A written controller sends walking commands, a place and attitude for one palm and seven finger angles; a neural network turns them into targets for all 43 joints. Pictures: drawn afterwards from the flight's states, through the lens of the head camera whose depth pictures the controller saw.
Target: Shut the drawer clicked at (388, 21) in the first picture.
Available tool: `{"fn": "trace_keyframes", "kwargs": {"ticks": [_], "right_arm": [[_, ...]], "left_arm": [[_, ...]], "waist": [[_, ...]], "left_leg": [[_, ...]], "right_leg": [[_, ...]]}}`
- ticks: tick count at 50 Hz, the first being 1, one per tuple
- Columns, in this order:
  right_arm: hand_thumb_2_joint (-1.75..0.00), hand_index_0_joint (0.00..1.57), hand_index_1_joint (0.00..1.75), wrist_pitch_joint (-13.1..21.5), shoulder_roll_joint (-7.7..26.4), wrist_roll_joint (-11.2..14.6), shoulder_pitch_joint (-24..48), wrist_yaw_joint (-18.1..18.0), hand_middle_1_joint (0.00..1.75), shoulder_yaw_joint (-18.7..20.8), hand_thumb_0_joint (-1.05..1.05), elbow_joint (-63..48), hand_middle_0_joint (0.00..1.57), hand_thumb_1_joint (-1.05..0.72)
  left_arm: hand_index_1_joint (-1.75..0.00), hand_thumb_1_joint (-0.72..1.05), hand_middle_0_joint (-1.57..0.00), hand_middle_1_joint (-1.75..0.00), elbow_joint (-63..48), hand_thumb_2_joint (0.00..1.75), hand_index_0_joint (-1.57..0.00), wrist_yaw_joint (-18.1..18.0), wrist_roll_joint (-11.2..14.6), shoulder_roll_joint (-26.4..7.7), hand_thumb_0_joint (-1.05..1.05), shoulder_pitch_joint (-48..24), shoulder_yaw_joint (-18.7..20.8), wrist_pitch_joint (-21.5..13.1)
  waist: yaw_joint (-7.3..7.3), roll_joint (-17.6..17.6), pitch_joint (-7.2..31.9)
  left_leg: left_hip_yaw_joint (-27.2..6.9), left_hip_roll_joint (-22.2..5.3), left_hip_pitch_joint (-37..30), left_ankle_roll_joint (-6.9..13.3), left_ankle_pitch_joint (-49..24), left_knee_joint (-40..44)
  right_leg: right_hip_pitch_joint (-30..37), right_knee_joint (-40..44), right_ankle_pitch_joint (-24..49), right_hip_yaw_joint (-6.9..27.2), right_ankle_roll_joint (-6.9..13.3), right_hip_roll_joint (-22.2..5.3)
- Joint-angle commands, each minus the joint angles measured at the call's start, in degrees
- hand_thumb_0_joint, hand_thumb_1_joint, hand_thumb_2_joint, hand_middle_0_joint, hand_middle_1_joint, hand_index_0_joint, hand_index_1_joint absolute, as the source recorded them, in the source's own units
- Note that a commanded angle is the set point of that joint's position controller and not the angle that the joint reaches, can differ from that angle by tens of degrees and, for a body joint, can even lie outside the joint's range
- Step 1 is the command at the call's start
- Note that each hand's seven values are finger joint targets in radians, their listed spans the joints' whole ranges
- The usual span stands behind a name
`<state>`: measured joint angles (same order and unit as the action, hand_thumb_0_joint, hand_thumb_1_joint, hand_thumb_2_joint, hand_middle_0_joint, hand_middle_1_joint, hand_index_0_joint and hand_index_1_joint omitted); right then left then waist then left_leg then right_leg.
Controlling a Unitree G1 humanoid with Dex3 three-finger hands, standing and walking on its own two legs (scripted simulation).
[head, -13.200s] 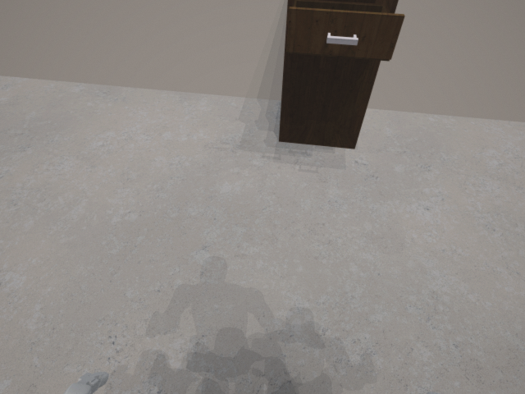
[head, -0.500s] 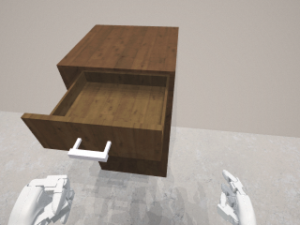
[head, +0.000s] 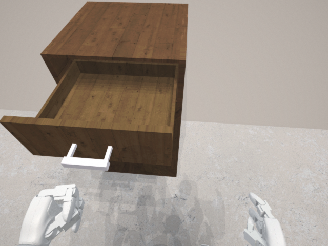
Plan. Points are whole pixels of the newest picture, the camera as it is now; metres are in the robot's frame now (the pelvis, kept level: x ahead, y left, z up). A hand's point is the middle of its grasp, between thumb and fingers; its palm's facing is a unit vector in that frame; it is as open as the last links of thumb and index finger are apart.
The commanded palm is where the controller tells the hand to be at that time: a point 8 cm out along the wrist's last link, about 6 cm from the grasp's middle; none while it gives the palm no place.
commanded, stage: bring the fist close to the handle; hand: left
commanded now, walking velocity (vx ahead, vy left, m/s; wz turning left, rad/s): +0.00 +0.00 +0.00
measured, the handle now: (88, 156) +0.32 +0.22 +0.03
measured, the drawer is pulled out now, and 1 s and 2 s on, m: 0.27 0.27 0.19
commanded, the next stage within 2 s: push the drawer shut in 0.84 s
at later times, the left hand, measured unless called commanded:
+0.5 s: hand (91, 201) +0.21 +0.18 +0.02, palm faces -0.02 -1.00 -0.06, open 3.2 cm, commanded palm +0.18 +0.24 +0.03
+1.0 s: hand (87, 201) +0.21 +0.19 +0.03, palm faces +0.01 -1.00 -0.08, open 3.2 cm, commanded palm +0.19 +0.25 +0.03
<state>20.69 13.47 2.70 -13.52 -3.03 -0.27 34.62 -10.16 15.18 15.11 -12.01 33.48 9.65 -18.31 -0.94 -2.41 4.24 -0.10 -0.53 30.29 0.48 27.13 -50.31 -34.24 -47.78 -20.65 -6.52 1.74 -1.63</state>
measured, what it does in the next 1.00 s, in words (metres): stands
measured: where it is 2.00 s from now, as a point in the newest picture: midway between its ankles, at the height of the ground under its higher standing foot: outside the picture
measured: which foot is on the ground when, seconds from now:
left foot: down 0.00-1.00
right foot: down 0.00-1.00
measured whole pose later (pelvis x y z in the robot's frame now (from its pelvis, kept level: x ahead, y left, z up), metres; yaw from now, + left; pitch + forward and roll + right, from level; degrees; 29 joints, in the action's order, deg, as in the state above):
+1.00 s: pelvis +0.00 +0.01 -0.03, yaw +0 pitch +14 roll -2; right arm 12.0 13.5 1.9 -13.2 -2.2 -0.7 28.9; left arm -6.3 12.1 14.0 -13.1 26.7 8.4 -22.9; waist 0.4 -1.9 7.2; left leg -0.7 -0.4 44.6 1.0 32.2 -62.4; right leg -48.0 -58.7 -24.9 -6.9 1.4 -2.3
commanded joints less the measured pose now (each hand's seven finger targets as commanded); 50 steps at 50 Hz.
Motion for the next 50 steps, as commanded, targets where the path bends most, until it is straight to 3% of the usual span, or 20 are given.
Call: {"fn": "trace_keyframes", "kwargs": {"ticks": [1, 6, 11, 15, 16, 20, 27, 29, 32, 35, 36, 42, 47, 50], "right_arm": [[-0.90, 0.20, 0.30, 3.2, 6.1, -0.6, 4.5, 0.1, 0.30, 2.9, 0.00, -9.8, 0.20, -0.90], [-0.90, 0.20, 0.30, 1.4, 6.1, -0.9, 4.4, 0.5, 0.30, 3.2, 0.00, -9.8, 0.20, -0.90], [-0.90, 0.20, 0.30, 0.0, 6.6, -1.1, 4.0, 0.5, 0.30, 2.9, 0.00, -11.3, 0.20, -0.90], [-0.90, 0.20, 0.30, -0.9, 6.9, -1.3, 3.5, 0.2, 0.30, 2.8, 0.00, -11.5, 0.20, -0.90], [-0.90, 0.20, 0.30, -1.0, 7.0, -1.3, 3.1, 0.2, 0.30, 2.8, 0.00, -11.6, 0.20, -0.90], [-0.90, 0.20, 0.30, -2.1, 7.4, -1.3, 3.0, 0.1, 0.30, 2.7, 0.00, -11.9, 0.20, -0.90], [-0.90, 0.20, 0.30, -3.6, 7.0, -0.9, 2.1, 0.4, 0.30, 2.9, 0.00, -14.1, 0.20, -0.90], [-0.90, 0.20, 0.30, -4.0, 6.7, -0.8, 1.9, 0.5, 0.30, 2.8, 0.00, -14.3, 0.20, -0.90], [-0.90, 0.20, 0.30, -5.0, 6.6, -0.8, 2.0, 0.5, 0.30, 3.1, 0.00, -14.0, 0.20, -0.90], [-0.90, 0.20, 0.30, -5.3, 7.0, -0.8, 2.6, 0.5, 0.30, 3.0, 0.00, -14.1, 0.20, -0.90], [-0.90, 0.20, 0.30, -5.3, 6.9, -0.8, 2.4, 0.6, 0.30, 2.9, 0.00, -14.6, 0.20, -0.90], [-0.90, 0.20, 0.30, -5.3, 7.0, -1.0, 1.3, 0.3, 0.30, 3.0, 0.00, -14.6, 0.20, -0.90], [-0.90, 0.20, 0.30, -5.5, 6.9, -0.9, 1.6, 0.2, 0.30, 2.8, 0.00, -14.2, 0.20, -0.90], [-0.90, 0.20, 0.30, -5.6, 7.5, -0.8, 1.6, 0.0, 0.30, 2.6, 0.00, -13.9, 0.20, -0.90]], "left_arm": [[-1.60, 0.90, -1.40, -1.60, -12.7, 0.90, -1.40, -0.7, 0.5, -5.3, 0.00, 1.2, 3.3, -5.6], [-1.60, 0.90, -1.40, -1.60, -9.6, 0.90, -1.40, -1.6, 0.0, -4.0, 0.00, 0.9, 2.5, -6.9], [-1.60, 0.90, -1.40, -1.60, -10.4, 0.90, -1.40, -1.7, -1.0, -3.9, 0.00, -3.3, 0.5, -7.5], [-1.60, 0.90, -1.40, -1.60, -9.8, 0.90, -1.40, -2.3, -1.3, -5.4, 0.00, -7.2, 1.1, -8.0], [-1.60, 0.90, -1.40, -1.60, -9.3, 0.90, -1.40, -2.3, -1.1, -4.3, 0.00, -8.1, 0.2, -8.3], [-1.60, 0.90, -1.40, -1.60, -6.0, 0.90, -1.40, -2.7, -1.3, -5.7, 0.00, -10.1, 1.7, -8.2], [-1.60, 0.90, -1.40, -1.60, -9.8, 0.90, -1.40, -2.9, -0.5, -6.9, 0.00, -8.3, 2.4, -6.4], [-1.60, 0.90, -1.40, -1.60, -10.3, 0.90, -1.40, -3.5, -0.4, -5.9, 0.00, -7.1, 1.6, -5.8], [-1.60, 0.90, -1.40, -1.60, -7.0, 0.90, -1.40, -4.1, -0.5, -4.7, 0.00, -4.7, 1.6, -5.4], [-1.60, 0.90, -1.40, -1.60, -6.6, 0.90, -1.40, -4.2, -0.9, -4.8, 0.00, -5.7, 0.9, -5.8], [-1.60, 0.90, -1.40, -1.60, -7.4, 0.90, -1.40, -3.9, -1.0, -3.9, 0.00, -5.3, -0.4, -6.0], [-1.60, 0.90, -1.40, -1.60, -10.4, 0.90, -1.40, -4.0, -0.7, -7.5, 0.00, -7.4, 2.7, -8.4], [-1.60, 0.90, -1.40, -1.60, -8.0, 0.90, -1.40, -3.1, 0.2, -6.8, 0.00, -7.2, 3.0, -8.6], [-1.60, 0.90, -1.40, -1.60, -6.5, 0.90, -1.40, -2.3, 0.1, -6.8, 0.00, -10.5, 2.1, -7.6]], "waist": [[-0.08, 1.0, 9.1], [0.60, 3.1, 8.1], [1.21, 0.3, 9.8], [1.84, 0.9, 11.0], [2.13, 1.0, 11.5], [1.87, 1.0, 11.9], [0.54, -1.2, 18.3], [0.88, -0.5, 17.8], [1.38, 3.3, 14.2], [1.88, 2.7, 11.3], [2.06, 1.4, 11.6], [1.89, 0.5, 15.3], [2.08, -0.3, 13.9], [3.18, -0.2, 13.3]], "left_leg": [[-1.2, 1.5, 2.5, 0.4, -16.1, 6.1], [-1.6, 1.2, 5.3, 0.2, -14.4, 4.6], [-2.0, 1.2, 6.8, 0.1, -12.5, 3.0], [-2.6, 0.9, 8.6, 0.0, -11.5, 1.3], [-2.6, 0.9, 8.7, 0.0, -11.1, 0.9], [-2.5, 1.0, 11.6, -0.1, -9.9, -0.5], [-2.2, 0.9, 9.4, -0.4, -16.0, -0.3], [-2.1, 0.8, 9.2, -0.3, -17.2, -0.4], [-2.1, 0.7, 11.4, -0.2, -15.1, -0.3], [-2.1, 0.8, 13.0, -0.1, -11.6, -0.3], [-2.0, 0.9, 12.4, 0.0, -11.0, -0.3], [-1.9, 0.9, 11.9, 0.0, -12.5, -1.6], [-1.9, 1.1, 12.9, 0.0, -11.2, -2.0], [-2.1, 0.9, 12.8, 0.2, -11.4, -2.3]], "right_leg": [[9.4, 5.0, 9.6, 3.2, -0.6, 0.5], [5.8, 3.0, 7.8, 2.5, -0.6, 0.8], [2.7, 0.5, 4.9, 2.4, -0.4, 0.7], [0.4, -1.2, 3.5, 2.4, -0.3, 0.9], [-0.4, -1.6, 3.2, 2.4, -0.4, 0.9], [-1.6, -2.9, 1.9, 2.6, -0.2, 0.9], [2.6, -3.7, 7.9, 2.7, -0.1, 0.7], [2.7, -3.6, 9.2, 2.4, -0.3, 0.9], [1.6, -3.2, 7.8, 2.1, -0.5, 1.1], [-0.1, -2.8, 4.1, 2.4, -0.4, 1.0], [-0.7, -2.7, 3.6, 2.4, -0.4, 0.9], [0.6, -3.4, 5.3, 3.2, -0.3, 0.8], [-0.2, -3.0, 3.9, 3.4, -0.3, 0.9], [-1.1, -3.0, 4.2, 3.2, -0.4, 1.0]]}}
